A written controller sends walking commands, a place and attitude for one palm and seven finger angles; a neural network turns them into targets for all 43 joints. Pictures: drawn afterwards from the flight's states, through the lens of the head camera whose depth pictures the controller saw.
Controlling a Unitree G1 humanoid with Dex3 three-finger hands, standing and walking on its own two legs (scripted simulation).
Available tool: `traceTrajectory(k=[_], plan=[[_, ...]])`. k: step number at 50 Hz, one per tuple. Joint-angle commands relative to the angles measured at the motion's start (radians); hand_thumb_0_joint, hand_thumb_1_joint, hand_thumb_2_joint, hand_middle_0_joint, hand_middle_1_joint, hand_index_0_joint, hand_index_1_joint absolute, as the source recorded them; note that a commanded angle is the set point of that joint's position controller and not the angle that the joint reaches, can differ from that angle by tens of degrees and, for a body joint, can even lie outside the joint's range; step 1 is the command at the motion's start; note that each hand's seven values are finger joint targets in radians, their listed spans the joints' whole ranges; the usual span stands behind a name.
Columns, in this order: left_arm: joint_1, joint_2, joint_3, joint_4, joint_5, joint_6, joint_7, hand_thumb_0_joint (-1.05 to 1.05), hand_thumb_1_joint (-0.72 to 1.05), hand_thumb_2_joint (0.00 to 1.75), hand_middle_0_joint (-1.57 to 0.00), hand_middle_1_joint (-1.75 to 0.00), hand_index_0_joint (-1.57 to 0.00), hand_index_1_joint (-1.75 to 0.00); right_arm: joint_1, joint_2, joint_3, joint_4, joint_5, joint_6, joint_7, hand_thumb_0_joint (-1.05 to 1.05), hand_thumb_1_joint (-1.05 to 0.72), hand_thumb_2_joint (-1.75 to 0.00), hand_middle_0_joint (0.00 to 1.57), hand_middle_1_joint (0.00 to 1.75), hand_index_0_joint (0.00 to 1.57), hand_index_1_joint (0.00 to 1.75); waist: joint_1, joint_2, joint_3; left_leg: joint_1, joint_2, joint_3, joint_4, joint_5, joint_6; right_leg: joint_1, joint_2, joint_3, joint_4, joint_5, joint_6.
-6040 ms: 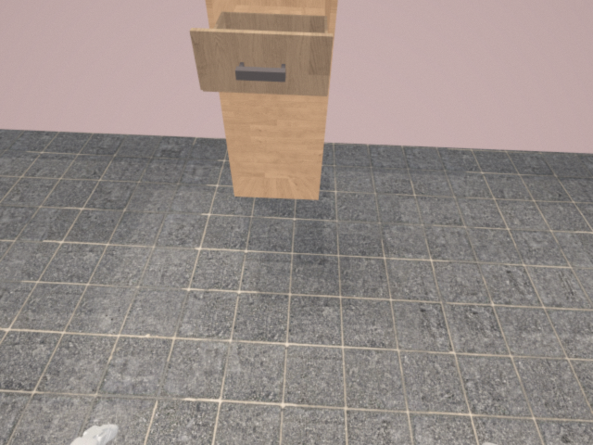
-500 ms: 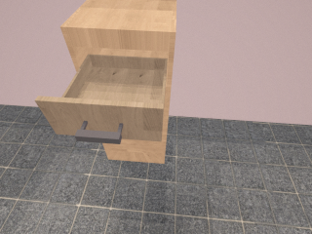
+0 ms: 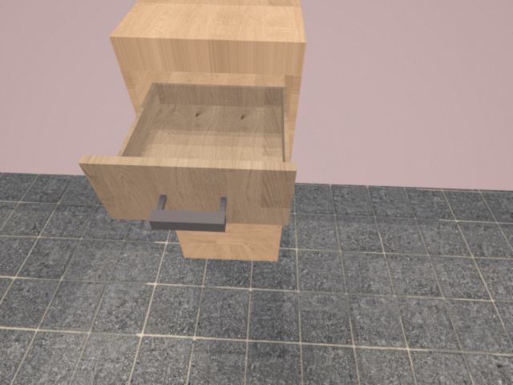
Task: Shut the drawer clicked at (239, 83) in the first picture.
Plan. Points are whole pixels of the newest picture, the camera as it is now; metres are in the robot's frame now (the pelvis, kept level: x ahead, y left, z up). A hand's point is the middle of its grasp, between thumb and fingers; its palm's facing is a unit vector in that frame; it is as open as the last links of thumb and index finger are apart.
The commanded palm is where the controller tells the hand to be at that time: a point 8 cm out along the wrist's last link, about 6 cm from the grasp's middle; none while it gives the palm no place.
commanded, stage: shuffle to correct the standing spot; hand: left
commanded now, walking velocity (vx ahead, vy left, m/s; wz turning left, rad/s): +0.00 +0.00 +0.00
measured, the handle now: (190, 210) +0.39 +0.14 +0.03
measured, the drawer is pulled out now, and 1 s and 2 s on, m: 0.30 0.30 0.30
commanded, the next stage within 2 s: come to a stop and stand still in 0.48 s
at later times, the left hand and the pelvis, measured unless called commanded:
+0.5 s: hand out of the picture +0.02 +0.13 -0.19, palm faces +0.06 -0.98 -0.18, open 7.4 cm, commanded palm none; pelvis +0.06 -0.04 -0.01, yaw +1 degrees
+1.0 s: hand out of the picture +0.14 +0.12 -0.18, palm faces +0.04 -0.97 -0.23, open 7.3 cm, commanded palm none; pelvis +0.10 -0.06 -0.01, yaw +1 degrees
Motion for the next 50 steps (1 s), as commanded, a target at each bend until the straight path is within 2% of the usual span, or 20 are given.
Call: traceTrajectory(k=[1,5,11,16,19,21,22,24,27,30,31,32,33,34,36,38,45,46,48,50], plan=[[0.070,0.076,0.011,-0.020,-0.009,-0.015,0.005,0.00,0.90,0.90,-0.20,-0.30,-0.20,-0.30,0.040,-0.120,-0.023,-0.025,0.001,-0.029,-0.012,0.00,-0.90,-0.90,0.20,0.30,0.20,0.30,0.014,0.017,-0.011,0.023,0.149,-0.162,-0.106,0.226,0.006,0.013,-0.036,0.035,-0.045,0.122,-0.048],[0.070,0.075,0.010,-0.007,-0.010,-0.013,0.008,0.00,0.90,0.90,-0.20,-0.30,-0.20,-0.30,0.043,-0.110,-0.021,-0.004,0.003,-0.027,-0.015,0.00,-0.90,-0.90,0.20,0.30,0.20,0.30,0.012,0.007,0.015,0.026,0.144,-0.148,-0.094,0.267,0.001,0.008,-0.041,0.038,-0.051,0.144,-0.045],[0.066,0.049,0.011,0.000,0.008,-0.004,-0.005,0.00,0.90,0.90,-0.20,-0.30,-0.20,-0.30,0.062,-0.130,-0.038,0.013,-0.006,-0.009,-0.012,0.00,-0.90,-0.90,0.20,0.30,0.20,0.30,-0.006,0.060,0.096,-0.001,0.206,-0.242,-0.187,-0.147,0.045,-0.102,0.009,-0.028,0.036,-0.079,-0.057],[0.101,0.042,0.020,0.001,0.008,-0.018,-0.015,0.00,0.90,0.90,-0.20,-0.30,-0.20,-0.30,0.066,-0.126,-0.046,0.008,-0.008,-0.015,-0.018,0.00,-0.90,-0.90,0.20,0.30,0.20,0.30,0.002,0.074,0.072,0.022,0.228,-0.243,-0.107,0.022,0.075,-0.110,0.014,-0.023,0.047,-0.040,-0.074],[0.180,0.062,0.031,0.032,0.004,-0.031,-0.012,0.00,0.90,0.90,-0.20,-0.30,-0.20,-0.30,0.028,-0.099,-0.043,-0.007,-0.005,-0.026,-0.018,0.00,-0.90,-0.90,0.20,0.30,0.20,0.30,0.030,-0.037,0.026,-0.073,0.136,-0.094,0.075,0.143,0.028,0.053,-0.050,0.064,-0.005,0.195,-0.105],[0.258,0.117,0.049,0.062,0.005,-0.036,-0.003,0.00,0.90,0.90,-0.20,-0.30,-0.20,-0.30,-0.011,-0.055,-0.038,-0.034,-0.005,-0.031,-0.013,0.00,-0.90,-0.90,0.20,0.30,0.20,0.30,0.051,-0.226,0.008,-0.262,0.046,0.035,0.269,-0.072,-0.018,0.226,-0.171,0.206,-0.057,0.508,-0.167],[0.305,0.117,0.050,0.074,0.005,-0.040,0.002,0.00,0.90,0.90,-0.20,-0.30,-0.20,-0.30,-0.072,-0.050,-0.039,-0.055,-0.007,-0.029,-0.010,0.00,-0.90,-0.90,0.20,0.30,0.20,0.30,0.083,-0.254,0.043,-0.372,0.041,0.038,0.385,-0.291,-0.025,0.270,-0.225,0.269,-0.084,0.671,-0.223],[0.357,0.097,0.049,0.085,0.019,-0.047,0.013,0.00,0.90,0.90,-0.20,-0.30,-0.20,-0.30,-0.156,-0.047,-0.044,-0.089,-0.006,-0.032,-0.005,0.00,-0.90,-0.90,0.20,0.30,0.20,0.30,0.109,-0.167,0.071,-0.506,0.063,-0.003,0.546,-0.364,-0.017,0.344,-0.270,0.293,-0.076,0.886,-0.288],[0.266,0.101,0.045,0.056,0.022,-0.045,0.016,0.00,0.90,0.90,-0.20,-0.30,-0.20,-0.30,-0.172,-0.030,-0.046,-0.107,0.003,-0.028,0.009,0.00,-0.90,-0.90,0.20,0.30,0.20,0.30,0.055,-0.120,0.071,-0.418,0.090,-0.023,0.434,-0.299,-0.011,0.224,-0.227,0.211,-0.084,0.695,-0.252],[0.145,0.094,0.041,0.027,0.004,-0.041,0.003,0.00,0.90,0.90,-0.20,-0.30,-0.20,-0.30,0.000,-0.013,-0.041,-0.047,-0.002,-0.025,0.006,0.00,-0.90,-0.90,0.20,0.30,0.20,0.30,-0.058,-0.085,0.037,-0.005,0.016,0.073,0.157,0.018,-0.017,-0.038,-0.099,0.063,-0.020,0.524,-0.170],[0.142,0.083,0.039,0.027,-0.004,-0.039,0.001,0.00,0.90,0.90,-0.20,-0.30,-0.20,-0.30,0.104,-0.043,-0.044,-0.006,-0.005,-0.030,-0.003,0.00,-0.90,-0.90,0.20,0.30,0.20,0.30,-0.090,-0.043,-0.016,0.146,0.036,0.033,0.069,0.142,-0.014,-0.070,-0.067,0.035,0.131,0.522,-0.137],[0.171,0.053,0.033,0.019,-0.012,-0.038,0.000,0.00,0.90,0.90,-0.20,-0.30,-0.20,-0.30,0.179,-0.124,-0.058,0.015,-0.014,-0.036,-0.015,0.00,-0.90,-0.90,0.20,0.30,0.20,0.30,-0.102,0.128,-0.085,0.284,0.216,-0.192,0.034,0.388,0.057,-0.190,0.011,-0.007,0.338,0.306,-0.076],[0.199,0.015,0.021,-0.003,-0.018,-0.036,0.006,0.00,0.90,0.90,-0.20,-0.30,-0.20,-0.30,0.219,-0.192,-0.063,0.004,-0.007,-0.037,-0.022,0.00,-0.90,-0.90,0.20,0.30,0.20,0.30,-0.087,0.298,-0.152,0.296,0.467,-0.468,-0.059,0.732,0.192,-0.252,0.072,-0.038,0.583,-0.296,-0.040],[0.186,0.052,0.032,-0.014,-0.015,-0.023,0.015,0.00,0.90,0.90,-0.20,-0.30,-0.20,-0.30,0.158,-0.196,-0.055,-0.020,0.000,-0.019,-0.022,0.00,-0.90,-0.90,0.20,0.30,0.20,0.30,-0.062,0.203,-0.128,0.202,0.492,-0.470,-0.086,0.737,0.256,-0.238,0.051,0.040,0.657,-0.345,-0.054],[0.129,0.009,0.026,-0.007,-0.002,-0.007,0.019,0.00,0.90,0.90,-0.20,-0.30,-0.20,-0.30,-0.011,-0.135,-0.037,-0.057,-0.001,-0.022,-0.029,0.00,-0.90,-0.90,0.20,0.30,0.20,0.30,-0.009,0.167,0.046,-0.065,0.419,-0.342,-0.125,0.659,0.205,-0.197,-0.009,0.051,0.587,-0.288,-0.034],[0.165,-0.005,0.020,0.001,-0.003,0.007,0.010,0.00,0.90,0.90,-0.20,-0.30,-0.20,-0.30,-0.094,-0.109,-0.028,-0.077,-0.001,-0.023,-0.030,0.00,-0.90,-0.90,0.20,0.30,0.20,0.30,0.032,0.145,0.101,-0.157,0.349,-0.245,-0.143,0.611,0.167,-0.127,-0.027,0.031,0.460,-0.221,-0.021],[0.163,0.010,0.032,-0.044,0.007,0.012,0.004,0.00,0.90,0.90,-0.20,-0.30,-0.20,-0.30,-0.113,-0.151,-0.073,-0.115,0.000,0.008,-0.017,0.00,-0.90,-0.90,0.20,0.30,0.20,0.30,0.042,0.070,-0.062,-0.074,0.259,-0.153,-0.046,0.339,0.090,-0.023,0.017,-0.040,0.107,0.069,-0.005],[0.148,0.036,0.037,-0.061,0.008,0.006,0.005,0.00,0.90,0.90,-0.20,-0.30,-0.20,-0.30,-0.112,-0.139,-0.076,-0.121,0.001,0.013,-0.012,0.00,-0.90,-0.90,0.20,0.30,0.20,0.30,0.039,0.043,-0.058,-0.086,0.223,-0.138,-0.009,0.255,0.054,-0.020,0.001,0.002,0.040,0.122,-0.012],[0.085,0.114,0.045,-0.096,0.013,-0.007,0.004,0.00,0.90,0.90,-0.20,-0.30,-0.20,-0.30,-0.086,-0.083,-0.072,-0.132,0.003,0.025,-0.001,0.00,-0.90,-0.90,0.20,0.30,0.20,0.30,0.009,-0.098,-0.040,-0.101,0.088,-0.050,0.084,-0.006,-0.036,-0.083,-0.149,0.206,-0.084,0.217,-0.086],[0.015,0.166,0.053,-0.121,0.007,-0.007,0.000,0.00,0.90,0.90,-0.20,-0.30,-0.20,-0.30,-0.066,-0.057,-0.069,-0.122,-0.002,0.038,0.006,0.00,-0.90,-0.90,0.20,0.30,0.20,0.30,-0.010,-0.130,-0.029,-0.055,0.044,-0.025,0.139,-0.085,-0.066,-0.157,-0.231,0.258,-0.144,0.190,-0.149]])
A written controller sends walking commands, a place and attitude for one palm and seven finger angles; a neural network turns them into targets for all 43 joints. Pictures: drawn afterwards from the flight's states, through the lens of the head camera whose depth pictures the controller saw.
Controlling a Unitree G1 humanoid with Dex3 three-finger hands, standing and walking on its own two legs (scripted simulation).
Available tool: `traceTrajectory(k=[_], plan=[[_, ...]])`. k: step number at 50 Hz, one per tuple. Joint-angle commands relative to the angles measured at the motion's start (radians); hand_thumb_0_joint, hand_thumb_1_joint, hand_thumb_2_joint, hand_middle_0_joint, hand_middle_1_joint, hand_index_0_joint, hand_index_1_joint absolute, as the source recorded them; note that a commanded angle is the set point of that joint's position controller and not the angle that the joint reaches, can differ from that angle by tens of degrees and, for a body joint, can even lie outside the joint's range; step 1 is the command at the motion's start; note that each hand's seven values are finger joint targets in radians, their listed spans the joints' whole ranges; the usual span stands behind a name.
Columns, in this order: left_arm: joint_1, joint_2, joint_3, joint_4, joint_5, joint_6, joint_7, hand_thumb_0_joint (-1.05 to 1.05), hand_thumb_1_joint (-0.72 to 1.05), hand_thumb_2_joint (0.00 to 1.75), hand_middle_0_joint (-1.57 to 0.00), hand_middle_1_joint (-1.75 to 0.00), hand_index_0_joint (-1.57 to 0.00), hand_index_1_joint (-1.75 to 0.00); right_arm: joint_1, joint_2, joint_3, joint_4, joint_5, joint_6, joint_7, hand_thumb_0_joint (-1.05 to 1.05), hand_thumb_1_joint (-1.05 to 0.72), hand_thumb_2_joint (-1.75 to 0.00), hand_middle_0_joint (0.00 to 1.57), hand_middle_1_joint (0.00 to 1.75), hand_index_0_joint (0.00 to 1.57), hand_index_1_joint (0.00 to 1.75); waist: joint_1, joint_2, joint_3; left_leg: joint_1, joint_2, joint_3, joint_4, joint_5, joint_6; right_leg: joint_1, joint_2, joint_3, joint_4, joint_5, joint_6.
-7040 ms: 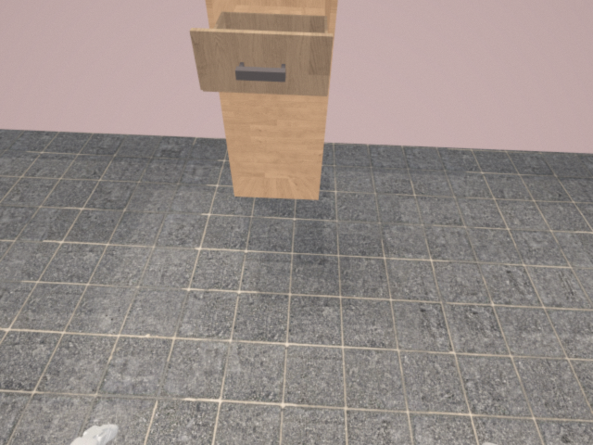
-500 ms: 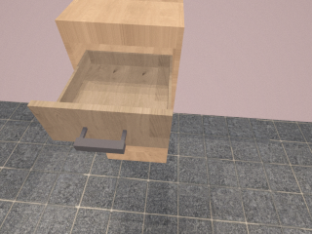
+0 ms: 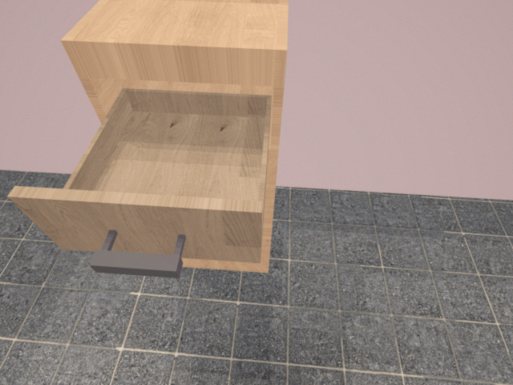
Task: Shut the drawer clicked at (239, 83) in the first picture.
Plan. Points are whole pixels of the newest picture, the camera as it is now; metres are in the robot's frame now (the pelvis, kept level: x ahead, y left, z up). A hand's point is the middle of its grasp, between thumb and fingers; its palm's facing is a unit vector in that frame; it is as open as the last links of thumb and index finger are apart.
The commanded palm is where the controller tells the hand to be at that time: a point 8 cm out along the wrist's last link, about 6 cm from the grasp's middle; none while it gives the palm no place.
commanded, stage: come to a stop and stand still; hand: left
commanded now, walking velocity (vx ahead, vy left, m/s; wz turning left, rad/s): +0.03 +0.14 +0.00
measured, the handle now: (142, 251) +0.29 +0.20 +0.04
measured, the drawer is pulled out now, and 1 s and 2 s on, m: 0.30 0.30 0.30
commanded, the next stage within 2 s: look again from close up in 0.98 s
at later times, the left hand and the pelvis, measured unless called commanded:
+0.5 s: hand out of the picture +0.07 +0.20 -0.16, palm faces -0.01 -0.97 -0.25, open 7.4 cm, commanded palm none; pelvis +0.02 +0.02 +0.00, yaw +0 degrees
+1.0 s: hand out of the picture +0.07 +0.19 -0.16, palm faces -0.01 -0.98 -0.21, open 7.4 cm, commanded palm none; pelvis +0.05 +0.01 +0.01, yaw -1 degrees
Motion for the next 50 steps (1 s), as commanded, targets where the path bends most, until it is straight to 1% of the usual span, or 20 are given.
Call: traceTrajectory(k=[1,4,5,7,8,10,12,14,15,16,17,18,19,21,25,27,33,39,41,50], plan=[[0.036,0.172,0.028,-0.057,-0.007,-0.015,-0.001,0.00,0.90,0.90,-0.20,-0.30,-0.20,-0.30,0.089,-0.055,-0.024,-0.041,-0.008,0.002,0.005,0.00,-0.90,-0.90,0.20,0.30,0.20,0.30,-0.027,-0.172,-0.068,0.057,-0.004,-0.033,0.035,-0.078,-0.015,-0.026,-0.227,0.250,-0.270,0.228,-0.130],[0.016,0.165,0.028,-0.062,-0.011,-0.015,0.001,0.00,0.90,0.90,-0.20,-0.30,-0.20,-0.30,0.107,-0.069,-0.021,-0.028,-0.006,-0.007,0.005,0.00,-0.90,-0.90,0.20,0.30,0.20,0.30,-0.026,-0.150,-0.060,0.075,0.002,-0.051,-0.037,0.014,-0.016,0.010,-0.195,0.197,-0.225,0.285,-0.108],[0.016,0.163,0.032,-0.064,-0.012,-0.016,0.001,0.00,0.90,0.90,-0.20,-0.30,-0.20,-0.30,0.117,-0.075,-0.019,-0.022,-0.006,-0.013,0.005,0.00,-0.90,-0.90,0.20,0.30,0.20,0.30,-0.023,-0.120,-0.081,0.089,0.009,-0.059,-0.062,0.073,-0.014,0.035,-0.179,0.175,-0.197,0.308,-0.096],[0.022,0.162,0.034,-0.064,-0.014,-0.012,0.002,0.00,0.90,0.90,-0.20,-0.30,-0.20,-0.30,0.114,-0.089,-0.018,-0.022,-0.006,-0.016,0.004,0.00,-0.90,-0.90,0.20,0.30,0.20,0.30,-0.009,-0.089,-0.085,0.098,0.027,-0.066,-0.082,0.136,-0.012,0.047,-0.158,0.149,-0.180,0.273,-0.079],[0.018,0.161,0.036,-0.067,-0.011,-0.007,0.003,0.00,0.90,0.90,-0.20,-0.30,-0.20,-0.30,0.112,-0.090,-0.018,-0.018,-0.006,-0.014,0.004,0.00,-0.90,-0.90,0.20,0.30,0.20,0.30,-0.006,-0.085,-0.071,0.095,0.036,-0.066,-0.097,0.126,-0.014,0.040,-0.152,0.138,-0.186,0.213,-0.076],[0.007,0.151,0.034,-0.063,-0.013,0.001,0.002,0.00,0.90,0.90,-0.20,-0.30,-0.20,-0.30,0.109,-0.090,-0.015,-0.015,-0.008,-0.013,0.006,0.00,-0.90,-0.90,0.20,0.30,0.20,0.30,-0.005,-0.023,-0.015,0.095,0.046,-0.093,-0.120,0.127,-0.005,-0.019,-0.125,0.120,-0.186,0.098,-0.060],[0.011,0.134,0.030,-0.059,-0.014,0.004,0.001,0.00,0.90,0.90,-0.20,-0.30,-0.20,-0.30,0.119,-0.092,-0.010,-0.009,-0.009,-0.018,0.005,0.00,-0.90,-0.90,0.20,0.30,0.20,0.30,0.002,0.024,-0.004,0.067,0.068,-0.130,-0.169,0.119,0.014,0.002,-0.084,0.088,-0.177,0.043,-0.040],[0.024,0.116,0.027,-0.051,-0.014,0.003,0.000,0.00,0.90,0.90,-0.20,-0.30,-0.20,-0.30,0.123,-0.097,-0.007,-0.006,-0.008,-0.023,0.003,0.00,-0.90,-0.90,0.20,0.30,0.20,0.30,0.008,0.032,-0.008,0.047,0.079,-0.149,-0.195,0.102,0.025,0.038,-0.063,0.074,-0.182,0.039,-0.031],[0.148,0.129,0.010,0.006,-0.016,-0.027,0.036,0.00,0.90,0.90,-0.20,-0.30,-0.20,-0.30,0.017,-0.143,-0.014,-0.070,0.005,-0.037,0.007,0.00,-0.90,-0.90,0.20,0.30,0.20,0.30,0.044,0.052,-0.007,0.041,0.082,-0.082,0.031,0.101,-0.010,0.055,-0.121,0.137,-0.211,0.308,-0.043],[0.040,0.195,0.015,-0.051,-0.016,-0.040,0.027,0.00,0.90,0.90,-0.20,-0.30,-0.20,-0.30,0.122,-0.081,-0.007,-0.090,-0.001,-0.027,0.016,0.00,-0.90,-0.90,0.20,0.30,0.20,0.30,-0.044,0.031,-0.103,0.033,0.024,-0.074,0.022,-0.067,-0.017,0.055,-0.204,0.220,-0.237,0.105,-0.097],[-0.002,0.191,0.017,-0.071,-0.016,-0.041,0.019,0.00,0.90,0.90,-0.20,-0.30,-0.20,-0.30,0.150,-0.074,-0.005,-0.075,-0.008,-0.027,0.016,0.00,-0.90,-0.90,0.20,0.30,0.20,0.30,-0.052,0.075,-0.092,0.086,0.022,-0.074,-0.022,-0.046,-0.010,0.000,-0.191,0.199,-0.218,0.016,-0.115],[-0.011,0.177,0.016,-0.086,-0.012,-0.041,0.017,0.00,0.90,0.90,-0.20,-0.30,-0.20,-0.30,0.194,-0.082,-0.001,-0.073,-0.012,-0.032,0.018,0.00,-0.90,-0.90,0.20,0.30,0.20,0.30,-0.064,0.108,-0.122,0.104,0.042,-0.082,-0.062,0.047,-0.002,0.039,-0.137,0.135,-0.162,0.069,-0.105],[-0.006,0.160,0.011,-0.085,-0.015,-0.036,0.015,0.00,0.90,0.90,-0.20,-0.30,-0.20,-0.30,0.196,-0.101,-0.001,-0.071,-0.012,-0.037,0.017,0.00,-0.90,-0.90,0.20,0.30,0.20,0.30,-0.051,0.124,-0.114,0.091,0.061,-0.117,-0.079,0.098,0.015,0.052,-0.087,0.093,-0.129,0.073,-0.080],[0.018,0.136,0.004,-0.070,-0.018,-0.027,0.011,0.00,0.90,0.90,-0.20,-0.30,-0.20,-0.30,0.176,-0.122,0.002,-0.079,-0.006,-0.041,0.011,0.00,-0.90,-0.90,0.20,0.30,0.20,0.30,-0.029,0.087,-0.084,0.047,0.091,-0.164,-0.121,0.132,0.045,0.088,-0.037,0.043,-0.114,0.052,-0.049],[0.036,0.118,-0.005,-0.049,-0.020,-0.022,0.006,0.00,0.90,0.90,-0.20,-0.30,-0.20,-0.30,0.167,-0.131,0.006,-0.073,-0.005,-0.044,0.006,0.00,-0.90,-0.90,0.20,0.30,0.20,0.30,-0.021,-0.004,0.000,0.032,0.078,-0.157,-0.152,0.109,0.045,0.071,-0.039,0.054,-0.138,0.071,-0.041],[0.038,0.116,-0.006,-0.044,-0.021,-0.021,0.006,0.00,0.90,0.90,-0.20,-0.30,-0.20,-0.30,0.172,-0.131,0.008,-0.060,-0.004,-0.045,0.005,0.00,-0.90,-0.90,0.20,0.30,0.20,0.30,-0.024,-0.011,0.008,0.051,0.074,-0.152,-0.163,0.109,0.043,0.066,-0.042,0.059,-0.148,0.080,-0.037],[0.055,0.123,-0.006,-0.026,-0.023,-0.020,0.006,0.00,0.90,0.90,-0.20,-0.30,-0.20,-0.30,0.167,-0.138,0.011,-0.026,-0.004,-0.052,0.002,0.00,-0.90,-0.90,0.20,0.30,0.20,0.30,-0.019,0.009,-0.040,0.130,0.081,-0.142,-0.173,0.241,0.046,0.096,-0.048,0.050,-0.139,0.151,-0.024],[0.069,0.127,-0.009,0.000,-0.022,-0.021,0.006,0.00,0.90,0.90,-0.20,-0.30,-0.20,-0.30,0.141,-0.138,0.012,0.002,-0.003,-0.052,-0.002,0.00,-0.90,-0.90,0.20,0.30,0.20,0.30,-0.014,0.014,-0.049,0.170,0.078,-0.126,-0.163,0.294,0.043,0.104,-0.059,0.056,-0.160,0.221,-0.019],[0.069,0.130,-0.010,0.007,-0.022,-0.023,0.007,0.00,0.90,0.90,-0.20,-0.30,-0.20,-0.30,0.136,-0.135,0.012,0.010,-0.002,-0.051,-0.002,0.00,-0.90,-0.90,0.20,0.30,0.20,0.30,-0.016,0.001,-0.055,0.183,0.077,-0.120,-0.159,0.295,0.040,0.109,-0.063,0.059,-0.167,0.248,-0.020],[0.078,0.120,-0.011,0.038,-0.020,-0.023,0.007,0.00,0.90,0.90,-0.20,-0.30,-0.20,-0.30,0.126,-0.125,0.012,0.040,0.000,-0.051,-0.007,0.00,-0.90,-0.90,0.20,0.30,0.20,0.30,-0.015,0.034,-0.030,0.191,0.078,-0.112,-0.171,0.292,0.034,0.111,-0.062,0.060,-0.188,0.259,-0.019]])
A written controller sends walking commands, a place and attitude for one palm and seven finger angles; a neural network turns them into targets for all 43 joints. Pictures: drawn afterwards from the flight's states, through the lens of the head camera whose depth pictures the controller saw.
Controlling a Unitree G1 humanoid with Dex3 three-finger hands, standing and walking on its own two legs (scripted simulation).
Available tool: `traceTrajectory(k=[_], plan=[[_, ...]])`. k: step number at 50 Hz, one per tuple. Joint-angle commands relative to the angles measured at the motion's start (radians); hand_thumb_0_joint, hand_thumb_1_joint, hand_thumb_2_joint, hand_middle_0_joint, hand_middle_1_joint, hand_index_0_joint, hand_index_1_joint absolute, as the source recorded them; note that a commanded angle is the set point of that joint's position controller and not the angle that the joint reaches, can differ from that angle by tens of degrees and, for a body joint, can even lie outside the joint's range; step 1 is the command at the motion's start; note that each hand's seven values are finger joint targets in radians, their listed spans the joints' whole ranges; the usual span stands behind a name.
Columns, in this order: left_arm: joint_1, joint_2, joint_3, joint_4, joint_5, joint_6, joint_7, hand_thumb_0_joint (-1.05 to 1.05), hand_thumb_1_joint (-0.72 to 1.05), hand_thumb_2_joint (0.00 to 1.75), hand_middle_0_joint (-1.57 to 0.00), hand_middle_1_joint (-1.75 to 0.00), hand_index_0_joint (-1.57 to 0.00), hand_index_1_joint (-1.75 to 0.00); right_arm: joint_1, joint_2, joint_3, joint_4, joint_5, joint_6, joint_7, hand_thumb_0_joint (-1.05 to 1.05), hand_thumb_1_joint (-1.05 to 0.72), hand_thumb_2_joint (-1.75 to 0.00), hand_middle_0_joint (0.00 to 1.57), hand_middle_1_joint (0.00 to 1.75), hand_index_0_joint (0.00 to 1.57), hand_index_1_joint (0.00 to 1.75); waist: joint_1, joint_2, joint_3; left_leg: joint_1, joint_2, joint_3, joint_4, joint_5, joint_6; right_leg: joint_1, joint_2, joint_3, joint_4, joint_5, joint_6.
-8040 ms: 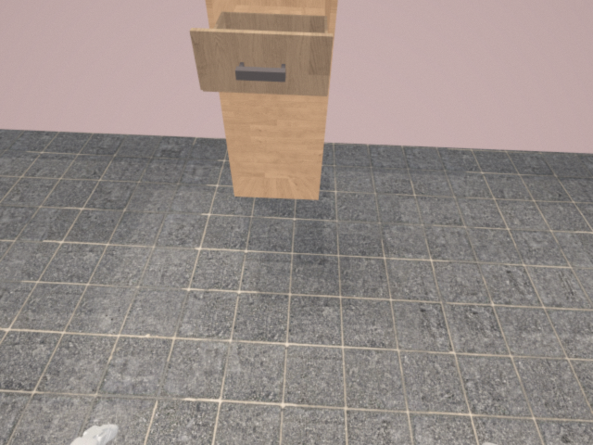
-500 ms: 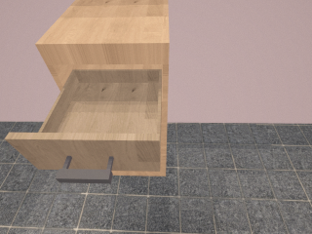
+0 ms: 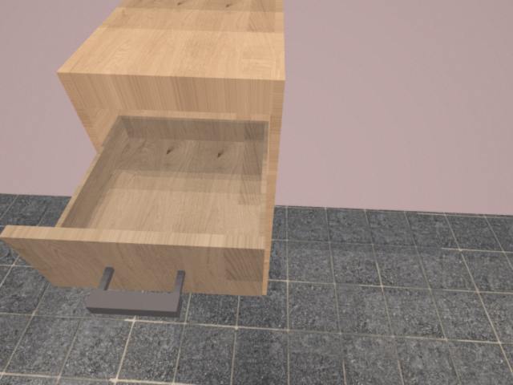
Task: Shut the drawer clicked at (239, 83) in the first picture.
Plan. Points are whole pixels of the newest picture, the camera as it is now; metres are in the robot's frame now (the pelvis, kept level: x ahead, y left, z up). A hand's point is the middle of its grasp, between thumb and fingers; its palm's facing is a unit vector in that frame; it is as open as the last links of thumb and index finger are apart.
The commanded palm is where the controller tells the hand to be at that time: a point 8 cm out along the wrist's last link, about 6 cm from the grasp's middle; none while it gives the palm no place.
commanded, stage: look again from close up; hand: left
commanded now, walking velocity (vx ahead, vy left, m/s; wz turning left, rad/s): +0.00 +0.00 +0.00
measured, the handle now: (140, 289) +0.24 +0.19 +0.03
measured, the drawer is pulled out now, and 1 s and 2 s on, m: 0.30 0.30 0.30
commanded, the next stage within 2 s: shuffle to correct the standing spot in 0.60 s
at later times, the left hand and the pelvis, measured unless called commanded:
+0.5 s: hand out of the picture +0.01 +0.16 -0.17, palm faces +0.02 -0.98 -0.21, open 7.4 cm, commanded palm none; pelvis +0.01 -0.02 +0.00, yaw +0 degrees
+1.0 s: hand out of the picture -0.02 +0.15 -0.17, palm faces +0.03 -0.97 -0.24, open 7.4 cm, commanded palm none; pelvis -0.03 -0.03 +0.00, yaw +0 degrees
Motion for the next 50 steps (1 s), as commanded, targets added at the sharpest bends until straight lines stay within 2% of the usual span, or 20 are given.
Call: traceTrajectory(k=[1,4,11,20,23,34,35,38,40,44,46,47,50], plan=[[0.054,0.125,0.026,-0.030,-0.003,-0.021,0.009,0.00,0.90,0.90,-0.20,-0.30,-0.20,-0.30,0.047,-0.101,-0.023,-0.020,-0.001,-0.018,-0.008,0.00,-0.90,-0.90,0.20,0.30,0.20,0.30,-0.001,0.015,0.000,0.045,0.104,-0.103,-0.069,0.310,0.019,-0.039,-0.057,0.049,-0.072,0.275,-0.044],[0.059,0.120,0.025,-0.021,-0.003,-0.021,0.009,0.00,0.90,0.90,-0.20,-0.30,-0.20,-0.30,0.053,-0.101,-0.023,-0.013,-0.001,-0.019,-0.010,0.00,-0.90,-0.90,0.20,0.30,0.20,0.30,-0.001,0.025,-0.002,0.052,0.105,-0.103,-0.071,0.319,0.019,-0.035,-0.055,0.051,-0.076,0.282,-0.045],[0.068,0.112,0.025,-0.007,-0.003,-0.025,0.010,0.00,0.90,0.90,-0.20,-0.30,-0.20,-0.30,0.060,-0.092,-0.023,0.003,0.000,-0.018,-0.012,0.00,-0.90,-0.90,0.20,0.30,0.20,0.30,-0.001,-0.007,-0.002,0.061,0.108,-0.096,-0.071,0.318,0.015,-0.029,-0.058,0.051,-0.085,0.320,-0.048],[0.085,0.103,0.025,0.006,-0.004,-0.026,0.011,0.00,0.90,0.90,-0.20,-0.30,-0.20,-0.30,0.081,-0.082,-0.018,0.023,0.000,-0.021,-0.015,0.00,-0.90,-0.90,0.20,0.30,0.20,0.30,0.004,0.011,-0.004,0.072,0.113,-0.091,-0.080,0.343,0.013,-0.017,-0.056,0.052,-0.093,0.331,-0.051],[0.085,0.101,0.025,0.009,-0.004,-0.026,0.010,0.00,0.90,0.90,-0.20,-0.30,-0.20,-0.30,0.090,-0.075,-0.017,0.029,0.001,-0.019,-0.015,0.00,-0.90,-0.90,0.20,0.30,0.20,0.30,0.003,-0.013,0.012,0.064,0.113,-0.091,-0.090,0.312,0.012,-0.020,-0.052,0.051,-0.099,0.316,-0.051],[0.106,0.087,0.023,0.017,-0.003,-0.029,0.011,0.00,0.90,0.90,-0.20,-0.30,-0.20,-0.30,0.103,-0.057,-0.015,0.043,0.002,-0.016,-0.014,0.00,-0.90,-0.90,0.20,0.30,0.20,0.30,0.004,-0.007,0.041,0.050,0.109,-0.084,-0.094,0.251,0.004,-0.036,-0.055,0.061,-0.129,0.303,-0.057],[0.107,0.088,0.024,0.016,-0.003,-0.030,0.011,0.00,0.90,0.90,-0.20,-0.30,-0.20,-0.30,0.107,-0.054,-0.014,0.044,0.001,-0.016,-0.014,0.00,-0.90,-0.90,0.20,0.30,0.20,0.30,0.003,-0.011,0.030,0.051,0.108,-0.084,-0.093,0.256,0.003,-0.028,-0.056,0.063,-0.128,0.314,-0.059],[0.102,0.105,0.034,-0.005,-0.003,-0.024,0.016,0.00,0.90,0.90,-0.20,-0.30,-0.20,-0.30,0.095,-0.057,-0.022,0.024,0.006,-0.012,-0.017,0.00,-0.90,-0.90,0.20,0.30,0.20,0.30,0.008,0.010,0.032,0.044,0.116,-0.086,-0.074,0.382,0.000,-0.032,-0.067,0.070,-0.084,0.438,-0.064],[0.107,0.119,0.044,-0.021,-0.002,-0.019,0.021,0.00,0.90,0.90,-0.20,-0.30,-0.20,-0.30,0.095,-0.072,-0.031,0.005,0.005,-0.005,-0.019,0.00,-0.90,-0.90,0.20,0.30,0.20,0.30,0.011,0.028,0.008,0.041,0.121,-0.079,-0.038,0.438,-0.003,-0.036,-0.078,0.078,-0.044,0.492,-0.072],[0.108,0.133,0.060,-0.054,0.001,-0.008,0.024,0.00,0.90,0.90,-0.20,-0.30,-0.20,-0.30,0.076,-0.090,-0.051,-0.039,0.000,0.017,-0.020,0.00,-0.90,-0.90,0.20,0.30,0.20,0.30,0.014,0.007,-0.023,0.025,0.121,-0.066,0.031,0.445,-0.008,-0.054,-0.097,0.102,0.003,0.540,-0.089],[0.102,0.132,0.060,-0.064,0.002,-0.007,0.023,0.00,0.90,0.90,-0.20,-0.30,-0.20,-0.30,0.078,-0.076,-0.053,-0.052,0.000,0.019,-0.017,0.00,-0.90,-0.90,0.20,0.30,0.20,0.30,0.008,-0.034,-0.062,0.018,0.103,-0.055,0.048,0.333,-0.012,-0.049,-0.110,0.124,-0.015,0.478,-0.101],[0.091,0.131,0.058,-0.070,0.003,-0.007,0.023,0.00,0.90,0.90,-0.20,-0.30,-0.20,-0.30,0.077,-0.068,-0.052,-0.057,0.001,0.020,-0.014,0.00,-0.90,-0.90,0.20,0.30,0.20,0.30,0.003,-0.057,-0.054,0.008,0.090,-0.050,0.046,0.245,-0.016,-0.070,-0.118,0.140,-0.043,0.401,-0.106],[0.046,0.120,0.047,-0.078,0.005,-0.007,0.013,0.00,0.90,0.90,-0.20,-0.30,-0.20,-0.30,0.078,-0.054,-0.046,-0.049,-0.003,0.022,-0.003,0.00,-0.90,-0.90,0.20,0.30,0.20,0.30,-0.013,-0.084,0.004,0.012,0.071,-0.054,-0.009,0.028,-0.018,-0.169,-0.099,0.146,-0.146,0.022,-0.091]])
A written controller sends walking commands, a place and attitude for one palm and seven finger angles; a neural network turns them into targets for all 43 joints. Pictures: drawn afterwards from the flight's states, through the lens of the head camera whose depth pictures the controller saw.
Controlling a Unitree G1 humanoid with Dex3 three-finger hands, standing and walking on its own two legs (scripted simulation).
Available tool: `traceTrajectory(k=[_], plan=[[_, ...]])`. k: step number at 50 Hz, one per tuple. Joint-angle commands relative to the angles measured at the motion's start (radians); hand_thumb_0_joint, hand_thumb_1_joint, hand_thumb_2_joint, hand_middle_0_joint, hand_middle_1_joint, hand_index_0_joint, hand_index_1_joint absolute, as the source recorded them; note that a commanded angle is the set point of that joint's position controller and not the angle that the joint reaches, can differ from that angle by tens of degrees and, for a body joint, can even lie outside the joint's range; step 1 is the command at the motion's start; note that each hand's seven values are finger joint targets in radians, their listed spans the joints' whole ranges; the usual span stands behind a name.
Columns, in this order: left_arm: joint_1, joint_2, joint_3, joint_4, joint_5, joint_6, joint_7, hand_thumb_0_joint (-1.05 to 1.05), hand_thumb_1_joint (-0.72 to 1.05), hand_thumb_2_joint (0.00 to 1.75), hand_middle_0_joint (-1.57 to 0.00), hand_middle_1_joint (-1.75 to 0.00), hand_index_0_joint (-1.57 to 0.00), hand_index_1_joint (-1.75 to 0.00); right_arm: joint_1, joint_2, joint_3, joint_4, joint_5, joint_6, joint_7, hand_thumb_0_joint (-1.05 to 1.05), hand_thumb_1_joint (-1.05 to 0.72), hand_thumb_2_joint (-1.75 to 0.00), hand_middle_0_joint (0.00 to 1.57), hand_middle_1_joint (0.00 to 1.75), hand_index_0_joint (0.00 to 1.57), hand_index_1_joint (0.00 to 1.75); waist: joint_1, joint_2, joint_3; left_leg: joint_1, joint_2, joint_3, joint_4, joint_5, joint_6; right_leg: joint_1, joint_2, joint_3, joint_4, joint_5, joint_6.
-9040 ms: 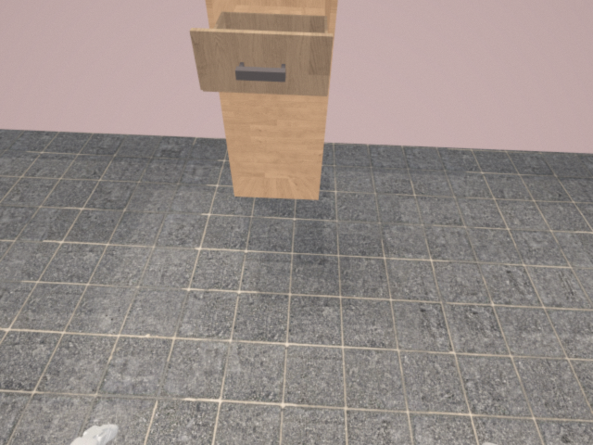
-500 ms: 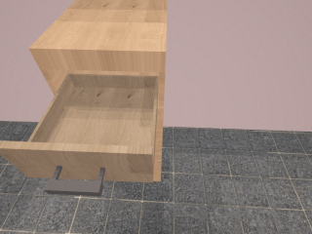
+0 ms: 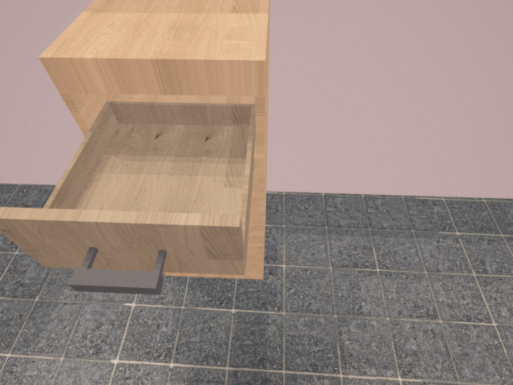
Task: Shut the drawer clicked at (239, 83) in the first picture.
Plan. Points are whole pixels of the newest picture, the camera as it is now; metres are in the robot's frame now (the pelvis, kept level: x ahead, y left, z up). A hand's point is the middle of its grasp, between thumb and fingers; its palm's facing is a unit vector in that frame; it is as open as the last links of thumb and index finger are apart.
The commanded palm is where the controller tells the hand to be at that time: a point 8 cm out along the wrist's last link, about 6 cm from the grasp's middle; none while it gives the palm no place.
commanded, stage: come to a stop and stand still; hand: left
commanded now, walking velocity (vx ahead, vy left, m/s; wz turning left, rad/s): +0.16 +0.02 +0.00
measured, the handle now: (122, 268) +0.27 +0.23 +0.03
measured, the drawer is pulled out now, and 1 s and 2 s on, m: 0.30 0.30 0.30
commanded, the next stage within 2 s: look again from close up in 1.52 s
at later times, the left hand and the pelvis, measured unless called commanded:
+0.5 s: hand out of the picture +0.04 +0.20 -0.18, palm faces +0.00 -0.98 -0.20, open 7.4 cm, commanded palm none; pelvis +0.05 +0.04 +0.00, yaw +0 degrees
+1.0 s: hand out of the picture +0.10 +0.21 -0.17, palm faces +0.01 -0.96 -0.27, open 7.4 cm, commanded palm none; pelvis +0.07 +0.02 +0.00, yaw -1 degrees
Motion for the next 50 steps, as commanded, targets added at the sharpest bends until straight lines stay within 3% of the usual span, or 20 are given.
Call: traceTrajectory(k=[1,4,7,11,13,14,15,16,17,18,19,20,22,23,24,27,31,36,44,50], plan=[[0.030,0.130,0.018,-0.048,-0.001,-0.016,-0.003,0.00,0.90,0.90,-0.20,-0.30,-0.20,-0.30,0.083,-0.061,-0.011,-0.024,-0.009,-0.013,0.008,0.00,-0.90,-0.90,0.20,0.30,0.20,0.30,-0.017,-0.081,-0.017,0.067,0.024,-0.045,-0.057,-0.039,0.033,-0.122,-0.128,0.157,-0.247,-0.100,-0.031],[0.035,0.129,0.018,-0.046,0.006,-0.011,-0.011,0.00,0.90,0.90,-0.20,-0.30,-0.20,-0.30,0.107,-0.077,-0.011,-0.007,-0.018,-0.014,0.016,0.00,-0.90,-0.90,0.20,0.30,0.20,0.30,-0.014,-0.077,0.064,0.029,0.023,-0.061,-0.096,-0.176,0.046,-0.179,-0.088,0.138,-0.277,-0.319,-0.020],[0.054,0.135,0.024,-0.045,0.006,-0.007,-0.016,0.00,0.90,0.90,-0.20,-0.30,-0.20,-0.30,0.131,-0.076,-0.009,-0.003,-0.023,-0.014,0.019,0.00,-0.90,-0.90,0.20,0.30,0.20,0.30,-0.010,-0.049,0.108,-0.035,0.015,-0.075,-0.112,-0.255,0.055,-0.190,-0.081,0.140,-0.271,-0.383,-0.026],[0.084,0.085,0.013,-0.036,0.001,-0.018,-0.021,0.00,0.90,0.90,-0.20,-0.30,-0.20,-0.30,0.158,-0.083,-0.003,0.009,-0.017,-0.035,0.009,0.00,-0.90,-0.90,0.20,0.30,0.20,0.30,-0.007,0.086,0.067,-0.019,0.077,-0.159,-0.204,-0.207,0.084,-0.120,-0.033,0.053,-0.137,-0.121,-0.020],[0.107,0.068,0.007,-0.029,0.001,-0.024,-0.020,0.00,0.90,0.90,-0.20,-0.30,-0.20,-0.30,0.157,-0.081,0.002,0.012,-0.010,-0.045,0.005,0.00,-0.90,-0.90,0.20,0.30,0.20,0.30,0.009,0.113,0.042,-0.039,0.102,-0.181,-0.234,-0.161,0.096,-0.048,-0.026,0.024,-0.113,-0.020,-0.013],[0.217,0.121,0.001,0.049,-0.004,-0.052,0.021,0.00,0.90,0.90,-0.20,-0.30,-0.20,-0.30,-0.055,-0.111,0.004,-0.075,0.002,-0.046,0.008,0.00,-0.90,-0.90,0.20,0.30,0.20,0.30,0.080,0.029,0.136,-0.185,0.060,-0.054,0.088,-0.043,0.035,-0.038,-0.119,0.124,-0.232,0.224,0.010],[0.152,0.178,0.005,-0.010,0.002,-0.066,0.010,0.00,0.90,0.90,-0.20,-0.30,-0.20,-0.30,0.028,-0.014,0.011,-0.107,-0.004,-0.033,0.023,0.00,-0.90,-0.90,0.20,0.30,0.20,0.30,0.000,-0.119,0.064,-0.165,-0.006,-0.042,0.174,-0.170,0.026,-0.077,-0.230,0.294,-0.323,0.033,-0.051],[0.089,0.165,0.004,-0.030,0.000,-0.071,0.002,0.00,0.90,0.90,-0.20,-0.30,-0.20,-0.30,0.065,-0.017,0.009,-0.088,-0.010,-0.030,0.024,0.00,-0.90,-0.90,0.20,0.30,0.20,0.30,-0.029,-0.060,0.057,-0.110,0.003,-0.058,0.209,-0.162,0.032,-0.119,-0.238,0.279,-0.330,0.007,-0.094],[0.038,0.157,0.003,-0.032,-0.002,-0.080,0.004,0.00,0.90,0.90,-0.20,-0.30,-0.20,-0.30,0.122,-0.014,0.011,-0.066,-0.010,-0.034,0.027,0.00,-0.90,-0.90,0.20,0.30,0.20,0.30,-0.065,-0.077,0.016,-0.079,0.014,-0.052,0.182,-0.103,0.034,-0.100,-0.204,0.207,-0.296,0.106,-0.104],[0.029,0.157,0.008,-0.043,-0.005,-0.084,0.005,0.00,0.90,0.90,-0.20,-0.30,-0.20,-0.30,0.170,-0.005,0.014,-0.050,-0.008,-0.042,0.028,0.00,-0.90,-0.90,0.20,0.30,0.20,0.30,-0.071,-0.030,-0.067,0.004,0.008,-0.037,0.069,-0.022,0.031,-0.039,-0.176,0.160,-0.212,0.261,-0.095],[0.036,0.146,0.007,-0.043,-0.010,-0.083,0.007,0.00,0.90,0.90,-0.20,-0.30,-0.20,-0.30,0.204,-0.030,0.017,-0.038,-0.006,-0.055,0.025,0.00,-0.90,-0.90,0.20,0.30,0.20,0.30,-0.067,-0.012,-0.145,0.035,0.013,-0.073,0.011,0.087,0.044,0.044,-0.127,0.108,-0.110,0.328,-0.066],[0.059,0.116,0.003,-0.033,-0.013,-0.077,0.010,0.00,0.90,0.90,-0.20,-0.30,-0.20,-0.30,0.211,-0.067,0.014,-0.025,-0.008,-0.070,0.019,0.00,-0.90,-0.90,0.20,0.30,0.20,0.30,-0.048,0.030,-0.191,0.058,0.059,-0.111,0.013,0.280,0.063,0.082,-0.084,0.064,-0.032,0.354,-0.042],[0.097,0.084,-0.003,-0.010,-0.018,-0.062,0.014,0.00,0.90,0.90,-0.20,-0.30,-0.20,-0.30,0.204,-0.099,0.013,-0.014,-0.005,-0.077,0.001,0.00,-0.90,-0.90,0.20,0.30,0.20,0.30,-0.024,0.182,-0.223,0.122,0.120,-0.159,0.006,0.608,0.099,0.083,-0.044,0.006,0.014,0.215,-0.015],[0.100,0.083,-0.004,-0.006,-0.018,-0.053,0.016,0.00,0.90,0.90,-0.20,-0.30,-0.20,-0.30,0.188,-0.104,0.012,-0.014,-0.004,-0.073,-0.006,0.00,-0.90,-0.90,0.20,0.30,0.20,0.30,-0.014,0.226,-0.165,0.114,0.137,-0.176,-0.012,0.705,0.115,0.057,-0.025,-0.011,0.020,0.112,-0.003],[0.099,0.074,-0.005,-0.003,-0.017,-0.047,0.017,0.00,0.90,0.90,-0.20,-0.30,-0.20,-0.30,0.184,-0.111,0.011,-0.016,-0.005,-0.069,-0.012,0.00,-0.90,-0.90,0.20,0.30,0.20,0.30,-0.012,0.206,-0.130,0.116,0.145,-0.181,-0.008,0.767,0.120,0.031,-0.018,-0.018,0.020,0.080,-0.003],[0.094,0.070,-0.002,0.006,-0.017,-0.040,0.019,0.00,0.90,0.90,-0.20,-0.30,-0.20,-0.30,0.173,-0.096,0.012,-0.012,-0.006,-0.061,-0.018,0.00,-0.90,-0.90,0.20,0.30,0.20,0.30,-0.006,0.053,-0.048,0.061,0.110,-0.148,0.002,0.651,0.106,0.048,-0.045,0.004,-0.024,0.187,-0.010],[0.079,0.098,0.007,-0.003,-0.015,-0.035,0.019,0.00,0.90,0.90,-0.20,-0.30,-0.20,-0.30,0.160,-0.085,0.012,-0.002,-0.008,-0.057,-0.016,0.00,-0.90,-0.90,0.20,0.30,0.20,0.30,-0.013,-0.042,-0.028,0.047,0.060,-0.111,-0.004,0.467,0.077,0.063,-0.082,0.038,-0.032,0.365,-0.013],[0.058,0.121,0.017,-0.027,-0.014,-0.025,0.021,0.00,0.90,0.90,-0.20,-0.30,-0.20,-0.30,0.141,-0.105,0.007,0.003,-0.010,-0.055,-0.017,0.00,-0.90,-0.90,0.20,0.30,0.20,0.30,-0.008,0.015,-0.066,0.102,0.068,-0.109,-0.010,0.599,0.083,0.069,-0.075,0.023,0.003,0.348,0.000],[0.040,0.149,0.023,-0.039,-0.011,-0.023,0.017,0.00,0.90,0.90,-0.20,-0.30,-0.20,-0.30,0.091,-0.104,0.003,-0.010,-0.009,-0.048,-0.017,0.00,-0.90,-0.90,0.20,0.30,0.20,0.30,-0.007,-0.022,-0.081,0.101,0.047,-0.078,-0.013,0.467,0.070,0.095,-0.100,0.056,-0.019,0.510,-0.007],[0.046,0.152,0.020,-0.038,-0.011,-0.025,0.016,0.00,0.90,0.90,-0.20,-0.30,-0.20,-0.30,0.069,-0.104,0.003,-0.009,-0.007,-0.044,-0.017,0.00,-0.90,-0.90,0.20,0.30,0.20,0.30,-0.007,-0.021,-0.088,0.124,0.052,-0.067,-0.011,0.424,0.065,0.092,-0.104,0.071,-0.048,0.537,-0.009]])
